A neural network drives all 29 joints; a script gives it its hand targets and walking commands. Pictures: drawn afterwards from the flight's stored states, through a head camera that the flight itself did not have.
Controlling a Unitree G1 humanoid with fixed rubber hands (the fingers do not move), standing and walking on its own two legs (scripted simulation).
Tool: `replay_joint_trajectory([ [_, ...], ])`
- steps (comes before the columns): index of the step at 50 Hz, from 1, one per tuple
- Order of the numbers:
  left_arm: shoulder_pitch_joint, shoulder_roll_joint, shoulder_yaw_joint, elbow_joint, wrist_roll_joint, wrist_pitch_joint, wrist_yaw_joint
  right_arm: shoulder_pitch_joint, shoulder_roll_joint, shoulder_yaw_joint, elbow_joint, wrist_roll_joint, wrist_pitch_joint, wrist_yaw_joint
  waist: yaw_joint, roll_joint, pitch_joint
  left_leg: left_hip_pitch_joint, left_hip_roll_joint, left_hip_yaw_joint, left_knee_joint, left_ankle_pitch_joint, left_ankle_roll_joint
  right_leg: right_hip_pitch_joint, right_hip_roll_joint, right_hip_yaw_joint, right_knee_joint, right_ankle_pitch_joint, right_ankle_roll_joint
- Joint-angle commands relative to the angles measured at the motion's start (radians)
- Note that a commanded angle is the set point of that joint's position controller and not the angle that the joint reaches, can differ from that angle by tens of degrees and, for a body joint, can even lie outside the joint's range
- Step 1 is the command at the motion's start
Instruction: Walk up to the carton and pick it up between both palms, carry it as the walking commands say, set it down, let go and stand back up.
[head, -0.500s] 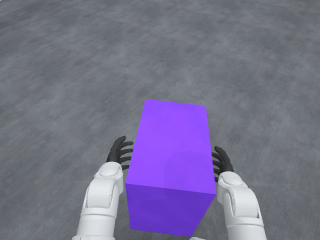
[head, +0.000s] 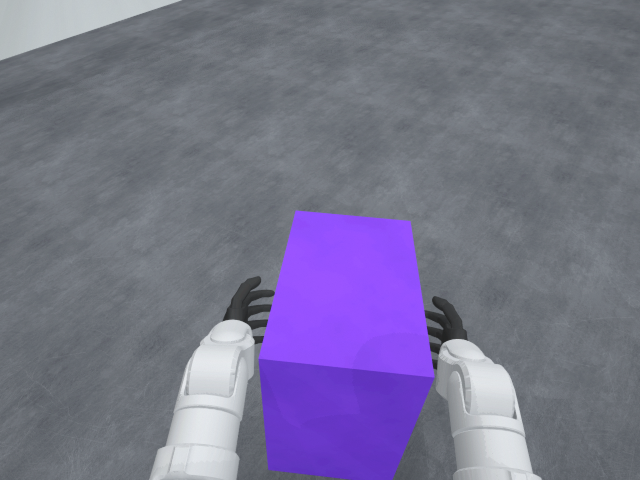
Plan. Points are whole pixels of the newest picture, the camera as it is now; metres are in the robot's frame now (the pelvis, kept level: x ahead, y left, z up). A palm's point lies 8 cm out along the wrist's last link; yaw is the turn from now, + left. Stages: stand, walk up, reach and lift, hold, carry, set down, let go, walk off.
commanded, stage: hold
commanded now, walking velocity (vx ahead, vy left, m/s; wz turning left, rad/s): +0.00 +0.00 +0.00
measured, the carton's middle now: (341, 342) +0.33 +0.02 -0.07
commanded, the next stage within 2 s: set down in 0.70 s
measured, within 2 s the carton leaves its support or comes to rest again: neither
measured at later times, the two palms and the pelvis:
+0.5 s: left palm (236, 290) +0.33 +0.16 +0.06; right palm (436, 340) +0.30 -0.11 +0.01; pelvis +0.05 +0.05 +0.01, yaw +0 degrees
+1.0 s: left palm (258, 307) +0.33 +0.13 +0.03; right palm (462, 349) +0.29 -0.14 +0.02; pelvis +0.05 +0.05 +0.01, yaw +2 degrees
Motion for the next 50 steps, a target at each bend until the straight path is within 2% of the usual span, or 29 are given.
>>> replay_joint_trajectory([
  [1, -0.752, -0.798, -0.461, -0.032, -0.289, -0.115, -0.304, -0.802, 0.968, 0.497, -0.107, 0.267, -0.098, 0.200, -0.020, -0.175, -0.418, -0.292, 0.010, -0.067, -0.136, -0.094, 0.082, 0.538, -0.024, 0.209, -0.067, -0.193, 0.085],
  [2, -0.796, -0.834, -0.458, -0.066, -0.291, -0.120, -0.301, -0.834, 0.993, 0.515, -0.099, 0.283, -0.112, 0.207, -0.004, -0.115, -0.459, -0.282, 0.010, -0.068, -0.145, -0.095, 0.069, 0.549, -0.017, 0.207, -0.058, -0.184, 0.078],
  [3, -0.797, -0.867, -0.455, 0.029, -0.280, -0.113, -0.295, -0.840, 0.952, 0.447, -0.031, 0.257, -0.107, 0.209, -0.048, -0.074, -0.376, -0.337, 0.040, -0.087, -0.187, -0.165, 0.060, 0.555, -0.013, 0.189, -0.026, -0.177, 0.077],
  [4, -0.759, -0.844, -0.409, 0.082, -0.248, -0.110, -0.294, -0.841, 0.944, 0.445, -0.005, 0.258, -0.108, 0.212, -0.003, -0.066, -0.328, -0.338, 0.027, -0.071, -0.185, -0.177, 0.059, 0.549, -0.014, 0.198, -0.046, -0.213, 0.078],
  [7, -0.855, -0.958, -0.412, 0.180, -0.228, -0.112, -0.295, -0.923, 0.931, 0.322, 0.097, 0.229, -0.125, 0.226, -0.091, 0.045, -0.210, -0.443, 0.083, -0.135, -0.260, -0.291, 0.034, 0.543, 0.003, 0.187, 0.028, -0.165, 0.081],
  [8, -0.804, -0.971, -0.346, 0.253, -0.198, -0.099, -0.287, -0.934, 0.936, 0.326, 0.146, 0.223, -0.120, 0.238, -0.050, 0.051, -0.187, -0.451, 0.083, -0.132, -0.280, -0.275, 0.039, 0.560, 0.010, 0.173, 0.027, -0.163, 0.084],
  [9, -0.807, -0.970, -0.369, 0.240, -0.199, -0.110, -0.283, -0.910, 0.910, 0.308, 0.147, 0.218, -0.125, 0.243, -0.079, 0.075, -0.187, -0.427, 0.098, -0.149, -0.290, -0.248, 0.026, 0.550, 0.011, 0.172, 0.034, -0.133, 0.082],
  [12, -0.749, -1.020, -0.375, 0.196, -0.198, -0.112, -0.265, -0.876, 0.964, 0.352, 0.145, 0.241, -0.124, 0.278, -0.056, 0.046, -0.238, -0.339, 0.110, -0.179, -0.280, -0.023, 0.012, 0.535, 0.021, 0.176, 0.033, -0.062, 0.086],
  [13, -0.692, -1.043, -0.379, 0.260, -0.190, -0.088, -0.261, -0.874, 0.908, 0.332, 0.123, 0.225, -0.118, 0.278, -0.094, 0.074, -0.199, -0.322, 0.121, -0.195, -0.298, 0.005, -0.008, 0.517, 0.032, 0.164, 0.031, -0.058, 0.084],
  [15, -0.619, -1.047, -0.425, 0.179, -0.229, -0.086, -0.242, -0.843, 0.936, 0.413, 0.028, 0.241, -0.113, 0.302, -0.073, -0.060, -0.318, -0.199, 0.107, -0.185, -0.244, 0.259, -0.010, 0.503, 0.031, 0.177, 0.007, 0.018, 0.086],
  [16, -0.560, -1.066, -0.442, 0.187, -0.233, -0.078, -0.234, -0.818, 0.907, 0.444, -0.024, 0.253, -0.117, 0.308, -0.070, -0.018, -0.337, -0.143, 0.107, -0.194, -0.234, 0.361, -0.023, 0.488, 0.028, 0.194, 0.000, 0.061, 0.079],
  [17, -0.545, -1.054, -0.456, 0.127, -0.248, -0.079, -0.233, -0.787, 0.939, 0.470, -0.046, 0.260, -0.111, 0.307, -0.056, -0.071, -0.347, -0.135, 0.099, -0.182, -0.214, 0.504, -0.018, 0.503, 0.019, 0.195, -0.017, 0.123, 0.085],
  [19, -0.534, -1.043, -0.510, 0.037, -0.273, -0.084, -0.229, -0.743, 0.938, 0.515, -0.126, 0.266, -0.113, 0.319, -0.076, -0.136, -0.411, -0.075, 0.091, -0.185, -0.203, 0.542, -0.021, 0.482, 0.026, 0.199, -0.020, 0.162, 0.089],
  [21, -0.400, -1.051, -0.476, 0.068, -0.271, -0.064, -0.212, -0.756, 0.886, 0.580, -0.236, 0.268, -0.097, 0.326, -0.040, -0.175, -0.411, -0.035, 0.103, -0.200, -0.195, 0.679, -0.024, 0.448, 0.020, 0.208, -0.023, 0.185, 0.084],
  [24, -0.356, -1.067, -0.500, 0.010, -0.274, -0.062, -0.196, -0.681, 0.884, 0.604, -0.230, 0.284, -0.087, 0.334, -0.036, -0.108, -0.423, 0.015, 0.092, -0.186, -0.190, 0.817, -0.044, 0.415, 0.013, 0.215, -0.038, 0.255, 0.092],
  [25, -0.390, -1.080, -0.573, -0.066, -0.301, -0.063, -0.201, -0.643, 0.878, 0.599, -0.274, 0.275, -0.092, 0.328, -0.080, -0.073, -0.449, 0.046, 0.095, -0.186, -0.190, 0.882, -0.058, 0.404, 0.015, 0.214, -0.045, 0.302, 0.091],
  [29, -0.377, -1.024, -0.586, -0.152, -0.300, -0.067, -0.200, -0.587, 0.880, 0.620, -0.283, 0.298, -0.093, 0.329, -0.048, -0.053, -0.411, 0.035, 0.071, -0.159, -0.184, 0.819, -0.053, 0.401, 0.000, 0.222, -0.047, 0.299, 0.093],
  [30, -0.341, -1.005, -0.590, -0.159, -0.308, -0.058, -0.202, -0.551, 0.871, 0.620, -0.290, 0.284, -0.082, 0.323, -0.067, -0.096, -0.414, 0.040, 0.068, -0.159, -0.188, 0.808, -0.046, 0.407, 0.004, 0.223, -0.044, 0.319, 0.096],
  [31, -0.347, -1.039, -0.636, -0.174, -0.319, -0.058, -0.199, -0.536, 0.862, 0.615, -0.295, 0.274, -0.092, 0.320, -0.095, -0.047, -0.465, 0.084, 0.073, -0.170, -0.182, 0.872, -0.064, 0.400, 0.007, 0.229, -0.041, 0.336, 0.093],
  [33, -0.334, -0.978, -0.636, -0.209, -0.320, -0.062, -0.214, -0.512, 0.860, 0.629, -0.332, 0.278, -0.089, 0.312, -0.084, -0.097, -0.429, 0.058, 0.063, -0.158, -0.184, 0.853, -0.052, 0.403, 0.010, 0.222, -0.041, 0.363, 0.107],
  [35, -0.368, -0.994, -0.659, -0.207, -0.323, -0.064, -0.206, -0.512, 0.844, 0.604, -0.306, 0.268, -0.097, 0.312, -0.096, -0.036, -0.432, 0.092, 0.069, -0.165, -0.189, 0.824, -0.071, 0.363, 0.008, 0.230, -0.053, 0.286, 0.096],
  [36, -0.220, -1.217, -0.737, -0.243, -0.388, -0.045, -0.193, -0.254, 0.716, 0.505, -0.300, 0.208, -0.100, 0.311, -0.233, -0.039, -0.278, 0.082, 0.120, -0.273, -0.271, 0.909, -0.107, 0.283, 0.118, 0.167, -0.087, 0.320, 0.037],
  [37, -0.271, -1.175, -0.711, -0.260, -0.369, -0.055, -0.195, -0.338, 0.713, 0.509, -0.373, 0.218, -0.113, 0.316, -0.193, -0.016, -0.313, 0.066, 0.114, -0.270, -0.252, 0.925, -0.097, 0.290, 0.105, 0.171, -0.089, 0.303, 0.033],
  [38, -0.339, -1.186, -0.722, -0.259, -0.380, -0.056, -0.185, -0.328, 0.668, 0.444, -0.311, 0.186, -0.113, 0.315, -0.237, 0.031, -0.292, 0.070, 0.153, -0.305, -0.269, 0.883, -0.110, 0.260, 0.108, 0.172, -0.068, 0.247, 0.035],
  [39, -0.400, -1.073, -0.633, -0.147, -0.321, -0.050, -0.176, -0.438, 0.622, 0.407, -0.281, 0.154, -0.109, 0.307, -0.213, 0.009, -0.199, -0.026, 0.135, -0.293, -0.295, 0.664, -0.085, 0.266, 0.091, 0.171, -0.072, 0.164, 0.037],
  [40, -0.334, -1.099, -0.614, -0.116, -0.299, -0.054, -0.167, -0.388, 0.611, 0.424, -0.239, 0.152, -0.119, 0.316, -0.216, 0.063, -0.181, -0.014, 0.125, -0.282, -0.309, 0.651, -0.100, 0.270, 0.098, 0.156, -0.070, 0.159, 0.036],
  [43, -0.252, -1.073, -0.566, -0.103, -0.250, -0.089, -0.142, -0.476, 0.609, 0.480, -0.326, 0.202, -0.141, 0.331, -0.185, 0.035, -0.246, 0.009, 0.115, -0.274, -0.303, 0.543, -0.067, 0.284, 0.089, 0.159, -0.068, 0.121, 0.047],
  [44, -0.294, -1.067, -0.517, 0.015, -0.217, -0.093, -0.137, -0.603, 0.614, 0.493, -0.306, 0.192, -0.149, 0.333, -0.157, 0.014, -0.207, -0.070, 0.105, -0.271, -0.316, 0.330, -0.057, 0.324, 0.082, 0.155, -0.054, 0.067, 0.049],
  [50, -0.372, -1.053, -0.470, -0.009, -0.193, -0.209, -0.141, -0.534, 0.783, 0.500, -0.142, 0.200, -0.199, 0.344, -0.094, -0.051, -0.361, 0.103, 0.086, -0.259, -0.236, 0.716, -0.054, 0.293, 0.081, 0.164, -0.051, 0.181, 0.064],
])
